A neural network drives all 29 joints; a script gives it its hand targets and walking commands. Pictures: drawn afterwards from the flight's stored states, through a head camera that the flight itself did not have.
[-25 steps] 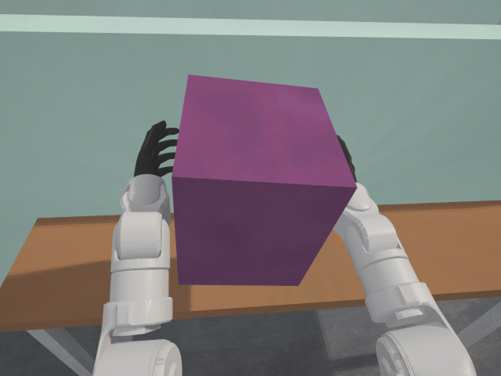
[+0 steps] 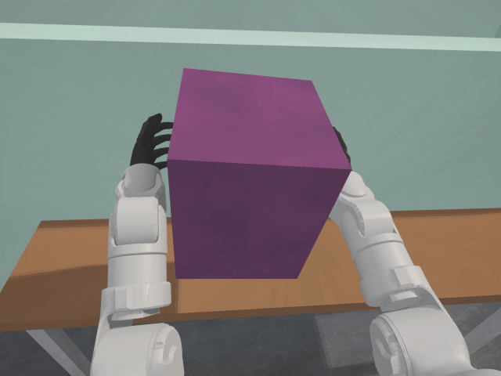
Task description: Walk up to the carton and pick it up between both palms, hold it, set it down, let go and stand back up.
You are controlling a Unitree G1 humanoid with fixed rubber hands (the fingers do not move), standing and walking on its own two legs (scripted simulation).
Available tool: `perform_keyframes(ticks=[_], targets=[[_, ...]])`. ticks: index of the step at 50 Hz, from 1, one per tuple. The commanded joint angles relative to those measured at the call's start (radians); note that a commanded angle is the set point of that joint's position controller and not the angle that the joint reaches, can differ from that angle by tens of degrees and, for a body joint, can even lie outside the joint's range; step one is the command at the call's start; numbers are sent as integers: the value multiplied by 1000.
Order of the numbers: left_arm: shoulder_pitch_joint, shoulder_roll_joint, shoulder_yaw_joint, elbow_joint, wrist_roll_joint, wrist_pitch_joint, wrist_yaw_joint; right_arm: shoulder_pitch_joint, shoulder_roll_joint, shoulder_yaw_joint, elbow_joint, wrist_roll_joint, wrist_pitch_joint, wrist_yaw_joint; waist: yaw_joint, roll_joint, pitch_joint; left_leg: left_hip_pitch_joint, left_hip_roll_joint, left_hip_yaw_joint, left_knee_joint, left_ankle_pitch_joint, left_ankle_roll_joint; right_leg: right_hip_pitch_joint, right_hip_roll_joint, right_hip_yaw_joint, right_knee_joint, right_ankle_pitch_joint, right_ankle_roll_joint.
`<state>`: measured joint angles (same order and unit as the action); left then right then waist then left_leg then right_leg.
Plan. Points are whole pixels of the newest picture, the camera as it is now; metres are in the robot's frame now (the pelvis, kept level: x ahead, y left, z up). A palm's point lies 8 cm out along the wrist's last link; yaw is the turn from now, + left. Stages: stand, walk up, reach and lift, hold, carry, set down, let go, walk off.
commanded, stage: hold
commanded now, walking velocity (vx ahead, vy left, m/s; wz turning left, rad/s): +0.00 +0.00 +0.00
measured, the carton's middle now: (243, 179) +0.37 +0.01 +0.16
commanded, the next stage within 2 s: none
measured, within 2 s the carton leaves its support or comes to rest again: neither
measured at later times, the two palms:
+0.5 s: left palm (142, 169) +0.36 +0.15 +0.19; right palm (333, 174) +0.37 -0.14 +0.18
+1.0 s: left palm (145, 168) +0.36 +0.15 +0.20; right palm (334, 174) +0.37 -0.14 +0.17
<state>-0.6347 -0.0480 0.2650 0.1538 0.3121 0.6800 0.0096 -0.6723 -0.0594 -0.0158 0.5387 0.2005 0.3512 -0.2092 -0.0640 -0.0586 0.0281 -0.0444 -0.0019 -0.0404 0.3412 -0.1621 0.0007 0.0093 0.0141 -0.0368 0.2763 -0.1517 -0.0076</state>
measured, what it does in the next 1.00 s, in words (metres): stands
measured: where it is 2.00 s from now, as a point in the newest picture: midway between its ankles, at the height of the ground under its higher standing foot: outside the picture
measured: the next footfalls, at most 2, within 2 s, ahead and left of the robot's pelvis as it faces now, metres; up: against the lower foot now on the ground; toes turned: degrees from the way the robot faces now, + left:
none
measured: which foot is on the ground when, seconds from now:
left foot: down 0.00-1.00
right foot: down 0.00-1.00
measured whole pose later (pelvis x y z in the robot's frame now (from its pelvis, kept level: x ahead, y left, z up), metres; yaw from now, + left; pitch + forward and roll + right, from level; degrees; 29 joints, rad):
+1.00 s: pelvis +0.00 +0.00 +0.00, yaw +0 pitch -8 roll -1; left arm -0.61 -0.06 0.26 0.11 0.32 0.70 0.00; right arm -0.65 -0.07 0.01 0.51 0.22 0.35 -0.21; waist -0.06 -0.05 0.03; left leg -0.04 0.00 -0.04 0.36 -0.18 0.00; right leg 0.02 0.02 -0.04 0.28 -0.16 -0.01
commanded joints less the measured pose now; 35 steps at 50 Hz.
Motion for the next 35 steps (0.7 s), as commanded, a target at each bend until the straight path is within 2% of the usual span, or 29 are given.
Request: perform_keyframes(ticks=[1,4,6,7,8,9,10,11,12,13,15,16,17,18,20,21,22,24,27,28,29,30,31,33,34,35], targets=[[-591,-587,-496,-87,-158,-54,-143,-814,648,392,-381,89,-86,82,-6,77,-407,131,-42,36,-19,212,-26,53,38,-26,-28,165,52],[-563,-610,-539,-128,-172,-52,-131,-808,633,422,-449,109,-96,83,-10,96,-456,162,-37,21,-2,272,-35,60,46,-29,-19,213,46],[-562,-582,-503,-110,-158,-49,-139,-781,640,411,-406,101,-83,79,-10,61,-408,139,-39,30,-11,229,-25,51,42,-24,-32,177,53],[-506,-557,-474,-90,-142,-40,-143,-774,632,418,-418,94,-81,76,11,43,-370,132,-44,36,-15,221,-12,54,36,-18,-35,178,60],[-543,-565,-490,-95,-143,-40,-144,-784,622,404,-404,87,-82,82,-7,46,-380,135,-36,28,-24,201,-15,45,40,-28,-33,149,53],[-569,-610,-531,-132,-165,-45,-138,-807,621,407,-448,97,-92,84,-15,86,-434,151,-32,22,-18,217,-35,39,47,-30,-23,153,44],[-553,-595,-532,-125,-164,-44,-136,-803,628,416,-461,98,-92,83,-7,77,-426,151,-29,23,-16,222,-33,48,47,-30,-24,160,43],[-546,-594,-535,-118,-157,-42,-133,-773,610,408,-418,95,-85,83,-15,86,-407,156,-31,16,-16,212,-41,30,47,-28,-29,149,38],[-549,-597,-532,-115,-156,-46,-131,-777,613,409,-413,95,-81,84,-7,79,-395,155,-27,19,-14,222,-40,24,51,-29,-26,144,40],[-551,-598,-530,-129,-161,-44,-135,-754,624,415,-419,97,-77,81,-15,81,-389,145,-38,27,-14,233,-37,38,42,-29,-30,169,47],[-551,-596,-540,-158,-181,-50,-135,-796,642,440,-473,107,-90,75,1,60,-449,143,-41,33,4,264,-26,62,45,-25,-17,207,53],[-547,-598,-557,-153,-182,-47,-132,-785,641,432,-476,107,-89,73,-10,83,-470,161,-40,23,10,265,-33,59,45,-23,-16,211,47],[-553,-588,-530,-126,-156,-47,-132,-769,632,426,-417,101,-79,75,-8,81,-401,145,-43,26,-2,246,-31,34,43,-26,-25,178,49],[-525,-583,-529,-130,-156,-39,-133,-783,619,427,-447,107,-84,78,-6,82,-408,150,-39,26,-4,249,-26,33,43,-23,-26,180,51],[-532,-577,-506,-109,-153,-35,-142,-772,619,407,-417,89,-77,77,-1,60,-390,141,-36,30,-15,203,-22,33,41,-25,-30,144,48],[-548,-586,-537,-140,-171,-45,-139,-792,636,425,-471,91,-89,78,-3,60,-424,139,-39,27,-13,211,-22,42,40,-24,-27,158,52],[-576,-605,-565,-177,-189,-57,-132,-778,647,432,-466,103,-87,76,-9,66,-466,163,-34,24,1,246,-30,40,45,-23,-13,188,50],[-580,-599,-564,-160,-182,-56,-130,-792,646,428,-472,105,-87,78,-11,99,-463,160,-43,27,5,246,-32,41,39,-19,-22,183,46],[-523,-578,-526,-106,-155,-35,-137,-781,618,407,-423,96,-77,71,-10,79,-396,129,-35,25,-9,227,-24,44,40,-16,-26,163,48],[-528,-570,-518,-122,-143,-37,-141,-743,627,414,-393,96,-71,72,-8,80,-383,139,-39,30,-5,233,-29,42,40,-20,-18,176,50],[-528,-548,-493,-83,-139,-33,-150,-757,629,405,-391,82,-65,67,-7,42,-349,111,-40,33,-15,187,-16,54,31,-13,-29,158,58],[-527,-566,-504,-110,-152,-36,-151,-765,635,410,-419,85,-69,71,-6,39,-398,123,-41,30,-17,195,-13,58,34,-16,-29,161,54],[-548,-576,-498,-88,-152,-37,-151,-782,627,397,-408,83,-71,75,-8,60,-387,109,-39,31,-23,177,-18,60,33,-17,-30,137,54],[-541,-613,-560,-155,-178,-47,-142,-791,640,432,-473,103,-86,72,-18,75,-475,158,-32,24,3,274,-35,71,48,-24,-12,223,51],[-540,-609,-569,-189,-194,-57,-138,-791,663,459,-515,126,-91,67,-8,85,-526,195,-42,23,28,348,-40,86,46,-21,-5,287,56],[-574,-620,-597,-204,-204,-63,-131,-791,647,457,-515,121,-90,66,-31,93,-522,187,-35,11,31,352,-52,72,52,-27,-3,275,49]])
